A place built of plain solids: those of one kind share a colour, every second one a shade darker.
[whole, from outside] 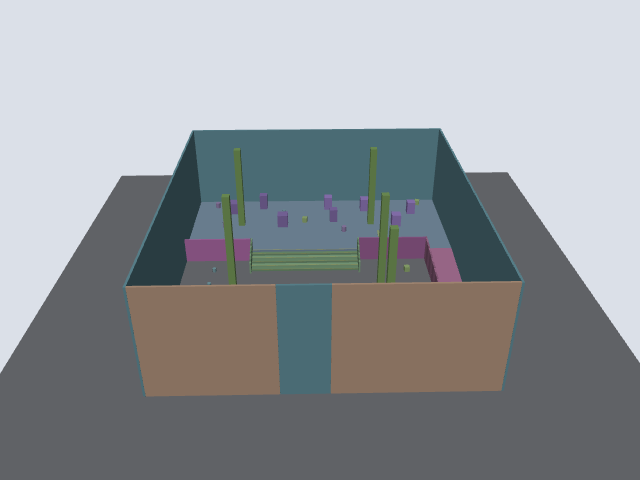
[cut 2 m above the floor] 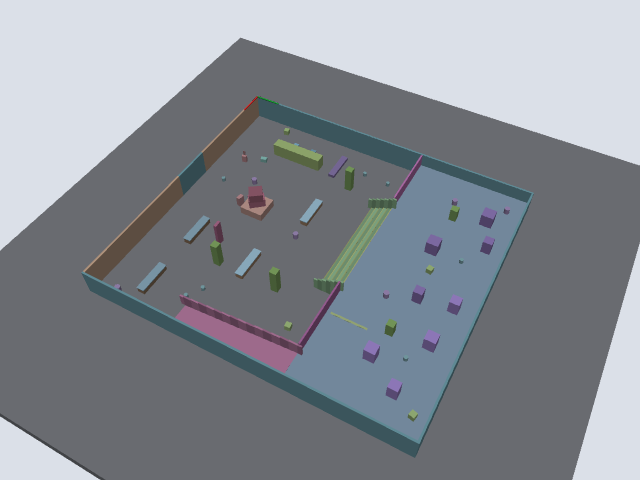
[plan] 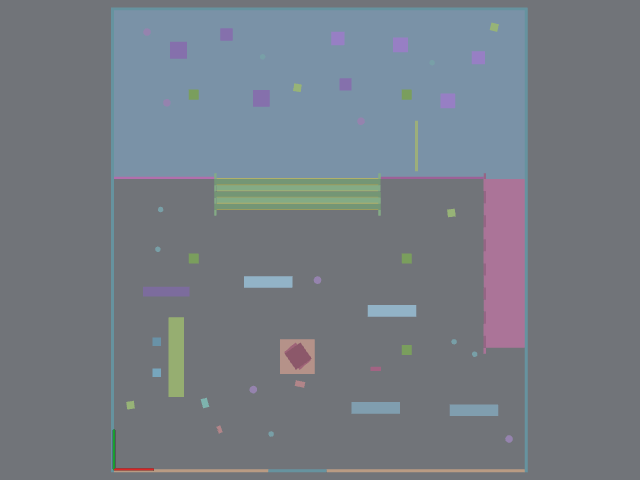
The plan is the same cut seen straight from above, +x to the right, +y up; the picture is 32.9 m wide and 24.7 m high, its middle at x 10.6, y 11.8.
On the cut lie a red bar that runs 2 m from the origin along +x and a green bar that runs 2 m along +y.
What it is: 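A museum's entrance hall; 21.1 x 23.6 m, 7.8 m high; the rear 8.7 m raised by 6 risers of 0.161 m, a flight 8.3 m broad, a ramp 1 in 9; doors 0.92 x 2.1 m; a ticket desk 1.06 m high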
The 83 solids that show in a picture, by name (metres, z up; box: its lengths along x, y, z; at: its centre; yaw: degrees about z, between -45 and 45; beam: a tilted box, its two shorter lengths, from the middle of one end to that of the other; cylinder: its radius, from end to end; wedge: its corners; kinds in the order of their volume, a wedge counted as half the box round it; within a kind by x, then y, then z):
{
 "rear_1": {"box": [21.14, 8.68, 1.02], "at": [10.57, 19.28, 0.46]},
 "wall_1": {"box": [0.15, 23.92, 7.83], "at": [-0.07, 11.81, 3.87]},
 "wall_2": {"box": [3.0, 0.15, 7.83], "at": [9.44, -0.07, 3.87]},
 "wall_3": {"box": [21.44, 0.15, 7.83], "at": [10.57, 23.7, 3.87]},
 "wall_4": {"box": [0.15, 23.92, 7.83], "at": [21.21, 11.81, 3.87]},
 "window_wall_1": {"box": [7.94, 0.15, 7.83], "at": [3.97, -0.07, 3.87]},
 "window_wall_2": {"box": [10.2, 0.15, 7.83], "at": [16.04, -0.07, 3.87]},
 "side_1": {"box": [0.12, 0.62, 1.04], "at": [19.08, 6.56, 0.47]},
 "side_2": {"box": [0.12, 0.62, 1.11], "at": [19.08, 7.18, 0.5]},
 "side_3": {"box": [0.12, 0.62, 1.18], "at": [19.08, 7.8, 0.54]},
 "side_4": {"box": [0.12, 0.62, 1.25], "at": [19.08, 8.42, 0.57]},
 "side_5": {"box": [0.12, 0.62, 1.31], "at": [19.08, 9.04, 0.61]},
 "side_6": {"box": [0.12, 0.62, 1.38], "at": [19.08, 9.66, 0.64]},
 "side_7": {"box": [0.12, 0.62, 1.45], "at": [19.08, 10.28, 0.68]},
 "side_8": {"box": [0.12, 0.62, 1.52], "at": [19.08, 10.91, 0.71]},
 "side_9": {"box": [0.12, 0.62, 1.59], "at": [19.08, 11.53, 0.75]},
 "side_10": {"box": [0.12, 0.62, 1.66], "at": [19.08, 12.15, 0.78]},
 "side_11": {"box": [0.12, 0.62, 1.73], "at": [19.08, 12.77, 0.81]},
 "side_12": {"box": [0.12, 0.62, 1.8], "at": [19.08, 13.39, 0.85]},
 "side_13": {"box": [0.12, 0.62, 1.87], "at": [19.08, 14.01, 0.88]},
 "side_14": {"box": [0.12, 0.62, 1.94], "at": [19.08, 14.63, 0.92]},
 "side_15": {"box": [0.12, 0.3, 1.94], "at": [19.08, 15.09, 0.92]},
 "side_16": {"wedge": [[19.14, 6.25, -0.05], [19.14, 6.25, 0.0], [19.14, 14.94, -0.05], [19.14, 14.94, 0.97], [21.14, 6.25, -0.05], [21.14, 6.25, 0.0], [21.14, 14.94, -0.05], [21.14, 14.94, 0.97]]},
 "column_1": {"box": [0.52, 0.52, 7.83], "at": [4.1, 10.85, 3.87]},
 "column_2": {"box": [0.52, 0.52, 6.86], "at": [4.1, 19.28, 4.35]},
 "column_3": {"box": [0.52, 0.52, 7.83], "at": [15.06, 6.14, 3.87]},
 "column_4": {"box": [0.52, 0.52, 7.83], "at": [15.06, 10.85, 3.87]},
 "column_5": {"box": [0.52, 0.52, 6.86], "at": [15.06, 19.28, 4.35]},
 "main_1": {"box": [0.12, 0.3, 1.94], "at": [5.22, 15.09, 0.92]},
 "main_2": {"box": [8.32, 0.32, 0.21], "at": [9.44, 13.5, 0.06]},
 "main_3": {"box": [8.32, 0.32, 0.37], "at": [9.44, 13.82, 0.14]},
 "main_4": {"box": [8.32, 0.32, 0.53], "at": [9.44, 14.14, 0.22]},
 "main_5": {"box": [8.32, 0.32, 0.69], "at": [9.44, 14.46, 0.3]},
 "main_6": {"box": [8.32, 0.32, 0.85], "at": [9.44, 14.78, 0.38]},
 "main_7": {"box": [0.12, 0.32, 1.13], "at": [13.66, 13.5, 0.52]},
 "main_8": {"box": [0.12, 0.32, 1.29], "at": [13.66, 13.82, 0.6]},
 "main_9": {"box": [0.12, 0.32, 1.45], "at": [13.66, 14.14, 0.68]},
 "main_10": {"box": [0.12, 0.32, 1.61], "at": [13.66, 14.46, 0.76]},
 "plinth_1": {"box": [0.88, 0.88, 1.05], "at": [3.32, 21.56, 1.44]},
 "plinth_2": {"box": [0.65, 0.65, 1.35], "at": [5.79, 22.37, 1.59]},
 "plinth_3": {"box": [0.86, 0.86, 1.12], "at": [7.58, 19.09, 1.48]},
 "plinth_4": {"box": [0.69, 0.69, 1.21], "at": [11.52, 22.17, 1.52]},
 "plinth_5": {"box": [0.63, 0.63, 1.18], "at": [11.91, 19.81, 1.51]},
 "plinth_6": {"box": [0.77, 0.77, 1.15], "at": [14.74, 21.84, 1.49]},
 "plinth_7": {"box": [0.76, 0.76, 1.09], "at": [17.18, 18.96, 1.46]},
 "plinth_8": {"box": [0.68, 0.68, 1.13], "at": [18.75, 21.18, 1.48]},
 "ticket_desk_1": {"box": [0.8, 4.11, 1.11], "at": [3.2, 5.77, 0.51]},
 "edge_1": {"box": [5.16, 0.12, 2.02], "at": [2.58, 15.0, 0.96]},
 "edge_2": {"box": [5.3, 0.12, 2.02], "at": [16.37, 15.0, 0.96]},
 "bench_1": {"box": [2.44, 0.54, 0.43], "at": [7.94, 9.64, 0.17]},
 "bench_2": {"box": [2.44, 0.54, 0.43], "at": [13.47, 3.16, 0.17]},
 "bench_3": {"box": [2.44, 0.54, 0.43], "at": [14.3, 8.15, 0.17]},
 "bench_4": {"box": [2.44, 0.54, 0.43], "at": [18.52, 3.04, 0.17]},
 "centre_base_1": {"box": [1.79, 1.79, 0.68], "at": [9.44, 5.8, 0.29]},
 "centre_1": {"box": [0.77, 1.22, 0.69], "at": [9.44, 5.82, 0.97], "yaw": 40.8},
 "centre_2": {"box": [1.0, 1.02, 0.69], "at": [9.48, 5.82, 1.66], "yaw": 35.1},
 "bench_top_1": {"box": [2.5, 0.6, 0.07], "at": [7.94, 9.64, 0.41]},
 "bench_top_2": {"box": [2.5, 0.6, 0.07], "at": [13.47, 3.16, 0.41]},
 "bench_top_3": {"box": [2.5, 0.6, 0.07], "at": [14.3, 8.15, 0.41]},
 "bench_top_4": {"box": [2.5, 0.6, 0.07], "at": [18.52, 3.04, 0.41]},
 "drum_1": {"cylinder": 0.2, "from": [1.7, 22.5, 0.97], "to": [1.7, 22.5, 1.43]},
 "drum_2": {"cylinder": 0.2, "from": [2.72, 18.86, 0.97], "to": [2.72, 18.86, 1.43]},
 "drum_3": {"cylinder": 0.2, "from": [7.17, 4.1, 0.0], "to": [7.17, 4.1, 0.46]},
 "drum_4": {"cylinder": 0.2, "from": [10.47, 9.74, 0.0], "to": [10.47, 9.74, 0.46]},
 "drum_5": {"cylinder": 0.2, "from": [12.71, 17.91, 0.97], "to": [12.71, 17.91, 1.43]},
 "drum_6": {"cylinder": 0.2, "from": [20.33, 1.56, 0.0], "to": [20.33, 1.56, 0.46]},
 "ottoman_1": {"box": [0.4, 0.4, 0.47], "at": [0.85, 3.3, 0.18], "yaw": 8.3},
 "ottoman_2": {"box": [0.4, 0.4, 0.47], "at": [9.44, 19.64, 1.15], "yaw": -9.0},
 "ottoman_3": {"box": [0.4, 0.4, 0.47], "at": [17.36, 13.19, 0.18], "yaw": 7.2},
 "ottoman_4": {"box": [0.4, 0.4, 0.47], "at": [19.57, 22.75, 1.15], "yaw": -13.1},
 "bench_upholstered_1": {"box": [2.4, 0.5, 0.25], "at": [2.69, 9.14, 0.33]},
 "pylon_1": {"box": [0.55, 0.22, 2.15], "at": [13.47, 5.17, 1.02]},
 "suitcase_1": {"box": [0.5, 0.3, 0.85], "at": [9.57, 4.39, 0.38], "yaw": -11.2},
 "box_cardboard_1": {"box": [0.33, 0.49, 0.37], "at": [4.68, 3.41, 0.14], "yaw": 15.6},
 "strip_1": {"box": [0.16, 2.6, 0.07], "at": [15.57, 16.64, 0.95]},
 "stool_top_1": {"box": [0.44, 0.44, 0.05], "at": [2.2, 4.97, 0.42]},
 "stool_top_2": {"box": [0.44, 0.44, 0.05], "at": [2.2, 6.57, 0.42]},
 "main_nose_1": {"box": [8.32, 0.05, 0.003], "at": [9.44, 13.37, 0.16]},
 "main_nose_2": {"box": [8.32, 0.05, 0.003], "at": [9.44, 13.69, 0.32]},
 "main_nose_3": {"box": [8.32, 0.05, 0.003], "at": [9.44, 14.01, 0.48]},
 "main_nose_4": {"box": [8.32, 0.05, 0.003], "at": [9.44, 14.33, 0.65]},
 "main_nose_5": {"box": [8.32, 0.05, 0.003], "at": [9.44, 14.65, 0.81]},
 "main_nose_6": {"box": [8.32, 0.05, 0.003], "at": [9.44, 14.96, 0.97]}
}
